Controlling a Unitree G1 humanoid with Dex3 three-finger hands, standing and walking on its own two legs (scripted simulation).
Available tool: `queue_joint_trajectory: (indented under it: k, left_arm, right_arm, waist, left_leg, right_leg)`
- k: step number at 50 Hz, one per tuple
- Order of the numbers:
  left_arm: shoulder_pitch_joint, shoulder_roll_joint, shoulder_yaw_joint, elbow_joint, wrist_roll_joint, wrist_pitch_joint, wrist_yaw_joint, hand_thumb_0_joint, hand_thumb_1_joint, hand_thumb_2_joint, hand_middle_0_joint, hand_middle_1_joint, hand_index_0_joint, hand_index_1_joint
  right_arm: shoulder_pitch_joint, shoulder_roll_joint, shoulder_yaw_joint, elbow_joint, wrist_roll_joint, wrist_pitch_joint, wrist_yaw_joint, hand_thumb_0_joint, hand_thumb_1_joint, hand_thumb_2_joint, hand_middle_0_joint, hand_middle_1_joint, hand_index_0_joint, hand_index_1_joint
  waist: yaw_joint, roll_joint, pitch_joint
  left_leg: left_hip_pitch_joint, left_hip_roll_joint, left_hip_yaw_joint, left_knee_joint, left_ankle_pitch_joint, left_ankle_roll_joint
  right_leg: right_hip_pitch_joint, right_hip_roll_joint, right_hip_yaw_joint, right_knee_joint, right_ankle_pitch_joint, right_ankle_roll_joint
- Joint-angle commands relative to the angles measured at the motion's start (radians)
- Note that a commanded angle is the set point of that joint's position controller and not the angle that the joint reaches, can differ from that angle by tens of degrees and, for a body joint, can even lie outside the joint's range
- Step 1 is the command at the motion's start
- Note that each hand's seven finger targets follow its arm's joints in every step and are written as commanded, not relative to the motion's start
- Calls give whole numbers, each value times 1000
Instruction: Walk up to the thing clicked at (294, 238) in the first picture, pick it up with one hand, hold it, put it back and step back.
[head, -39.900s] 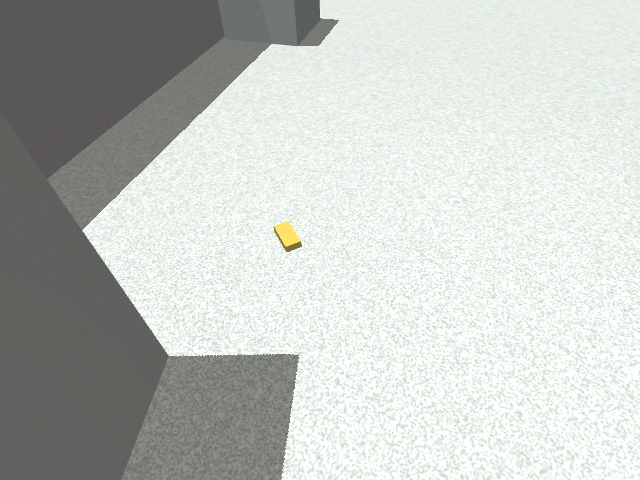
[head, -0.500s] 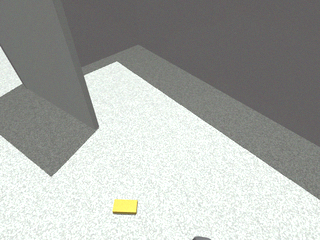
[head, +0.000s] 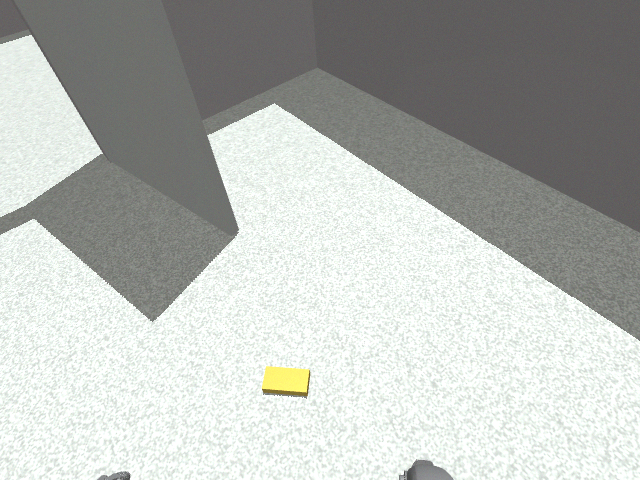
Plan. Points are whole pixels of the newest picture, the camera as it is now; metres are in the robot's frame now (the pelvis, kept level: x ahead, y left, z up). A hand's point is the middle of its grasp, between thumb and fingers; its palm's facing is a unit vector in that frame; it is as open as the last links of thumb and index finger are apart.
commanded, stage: walk up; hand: left
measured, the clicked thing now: (286, 380) +0.52 +0.19 -0.73
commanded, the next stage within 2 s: none
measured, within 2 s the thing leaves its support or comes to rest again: neither
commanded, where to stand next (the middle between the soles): +0.13 +0.00 m, yaw -5 degrees
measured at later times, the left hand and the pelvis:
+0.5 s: hand out of the picture +0.15 +0.24 -0.11, palm faces -0.09 -0.92 -0.37, open 7.4 cm; pelvis +0.06 -0.01 +0.03, yaw -3 degrees
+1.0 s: hand out of the picture +0.12 +0.27 -0.14, palm faces -0.15 -0.92 -0.37, open 7.4 cm; pelvis +0.06 +0.00 +0.01, yaw -8 degrees
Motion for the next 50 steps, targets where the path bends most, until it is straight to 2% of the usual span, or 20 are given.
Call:
queue_joint_trajectory:
  k: [1, 3, 4, 9, 14, 15, 17, 18, 23, 28, 31, 32, 33, 34, 37, 44, 45, 46, 47, 50]
  left_arm:
    - [-144, 285, 85, -69, -18, -38, 49, 0, 900, 900, -200, -300, -200, -300]
    - [6, 203, 61, -3, -38, -50, 20, 0, 900, 900, -200, -300, -200, -300]
    - [39, 223, 63, 14, -33, -54, 10, 0, 900, 900, -200, -300, -200, -300]
    - [-45, 226, 54, -22, -13, -73, -34, 0, 900, 900, -200, -300, -200, -300]
    - [88, 179, 42, 22, -21, -95, -19, 0, 900, 900, -200, -300, -200, -300]
    - [153, 219, 54, 43, -17, -98, -9, 0, 900, 900, -200, -300, -200, -300]
    - [261, 365, 96, 33, -30, -95, -17, 0, 900, 900, -200, -300, -200, -300]
    - [222, 352, 90, 9, -30, -94, -21, 0, 900, 900, -200, -300, -200, -300]
    - [85, 270, 49, -30, -29, -85, -16, 0, 900, 900, -200, -300, -200, -300]
    - [-1, 247, 32, -44, -37, -45, -12, 0, 900, 900, -200, -300, -200, -300]
    - [-15, 207, 21, -52, -57, -11, -9, 0, 900, 900, -200, -300, -200, -300]
    - [4, 175, 16, -51, -67, -2, -8, 0, 900, 900, -200, -300, -200, -300]
    - [56, 184, 19, -24, -70, 12, -1, 0, 900, 900, -200, -300, -200, -300]
    - [55, 221, 36, 6, -58, 20, 5, 0, 900, 900, -200, -300, -200, -300]
    - [88, 214, 44, 37, -52, 23, -3, 0, 900, 900, -200, -300, -200, -300]
    - [158, 168, 47, 110, -26, -12, -16, 0, 900, 900, -200, -300, -200, -300]
    - [170, 192, 52, 122, -13, -23, -8, 0, 900, 900, -200, -300, -200, -300]
    - [119, 261, 65, 98, 4, -34, -4, 0, 900, 900, -200, -300, -200, -300]
    - [15, 336, 70, 68, 1, -31, -9, 0, 900, 900, -200, -300, -200, -300]
    - [-108, 232, 28, 47, -22, -50, -4, 0, 900, 900, -200, -300, -200, -300]
  right_arm:
    - [-1, -337, -88, -103, -24, -26, 2, 0, -900, -900, 200, 300, 200, 300]
    - [-84, -227, -52, -109, -23, -61, -18, 0, -900, -900, 200, 300, 200, 300]
    - [-38, -255, -65, -102, -16, -72, -26, 0, -900, -900, 200, 300, 200, 300]
    - [50, -268, -76, -90, -1, -96, -14, 0, -900, -900, 200, 300, 200, 300]
    - [49, -234, -52, -101, 20, -86, -18, 0, -900, -900, 200, 300, 200, 300]
    - [50, -185, -35, -110, 34, -86, -21, 0, -900, -900, 200, 300, 200, 300]
    - [58, -190, -32, -150, 41, -96, -22, 0, -900, -900, 200, 300, 200, 300]
    - [34, -229, -45, -129, 27, -93, -29, 0, -900, -900, 200, 300, 200, 300]
    - [103, -176, -36, -68, 21, -95, -21, 0, -900, -900, 200, 300, 200, 300]
    - [28, -140, -27, -44, 38, -93, -44, 0, -900, -900, 200, 300, 200, 300]
    - [19, -200, -40, -37, 21, -98, -65, 0, -900, -900, 200, 300, 200, 300]
    - [6, -247, -48, -47, 12, -102, -68, 0, -900, -900, 200, 300, 200, 300]
    - [-47, -298, -51, -66, 29, -100, -66, 0, -900, -900, 200, 300, 200, 300]
    - [-76, -309, -62, -69, 22, -98, -66, 0, -900, -900, 200, 300, 200, 300]
    - [-143, -260, -49, -90, 15, -101, -77, 0, -900, -900, 200, 300, 200, 300]
    - [-165, -242, -42, -93, 7, -71, -52, 0, -900, -900, 200, 300, 200, 300]
    - [-160, -209, -30, -91, 14, -64, -50, 0, -900, -900, 200, 300, 200, 300]
    - [-162, -133, -10, -103, 26, -62, -44, 0, -900, -900, 200, 300, 200, 300]
    - [-212, -156, -20, -88, 29, -62, -52, 0, -900, -900, 200, 300, 200, 300]
    - [-156, -147, -16, -19, 46, -87, -39, 0, -900, -900, 200, 300, 200, 300]
  waist:
    - [-100, 146, 185]
    - [-19, 32, 97]
    - [-29, 90, 43]
    - [-87, 128, 48]
    - [-7, 119, -82]
    - [29, 35, -147]
    - [69, -209, -197]
    - [58, -102, -130]
    - [-25, -124, 4]
    - [-28, -166, -92]
    - [-43, -46, -72]
    - [-29, 47, -78]
    - [-10, 171, -117]
    - [-25, 178, -109]
    - [11, 156, -131]
    - [24, 176, -175]
    - [31, 107, -159]
    - [18, -103, -106]
    - [13, -180, -41]
    - [-63, -47, -54]
  left_leg:
    - [-230, 448, -685, -595, -559, 261]
    - [-43, 258, -380, -466, -149, 143]
    - [11, 260, -352, -454, -169, 130]
    - [99, 318, -315, -453, -88, 202]
    - [106, 227, -110, -138, 583, 125]
    - [32, 178, -59, 22, 595, 83]
    - [-371, 28, -28, 350, -95, 39]
    - [-371, 65, -104, 407, -150, 33]
    - [-200, 108, -33, 178, 36, -5]
    - [18, 57, 34, -40, 290, -25]
    - [71, 123, -75, -171, 472, 7]
    - [34, 270, -257, -279, 480, 58]
    - [-48, 429, -440, -363, 409, 187]
    - [-93, 462, -526, -393, 339, 241]
    - [-44, 356, -323, -310, 321, 198]
    - [-68, 269, -188, -217, 104, 122]
    - [-143, 246, -161, -141, 101, 83]
    - [-285, 152, -95, -36, 26, 7]
    - [-178, 85, -68, 71, -53, -13]
    - [14, 102, -53, -128, 254, -14]
  right_leg:
    - [-237, 90, 93, 244, -243, -12]
    - [-183, 110, 119, 229, -89, -21]
    - [-154, 102, 88, 207, -72, -21]
    - [-83, 82, 12, -12, -76, -9]
    - [281, 155, -80, -364, 82, -54]
    - [443, 113, -5, -387, 152, -73]
    - [668, -261, 620, -493, -130, -288]
    - [555, -299, 634, -498, -142, -329]
    - [222, -92, 212, -470, 148, -224]
    - [147, -63, 115, -271, 506, -182]
    - [42, 8, 134, -149, 252, -101]
    - [38, 91, 113, -48, 96, -59]
    - [130, 157, 50, 107, -187, -35]
    - [139, 147, 87, 250, -303, -31]
    - [73, 128, 130, 333, -253, -38]
    - [300, 132, -45, -269, -102, -33]
    - [361, 103, 19, -348, -67, -44]
    - [316, -71, 349, -431, -219, -110]
    - [74, -194, 487, -476, -370, -199]
    - [99, -70, 203, -344, 69, -114]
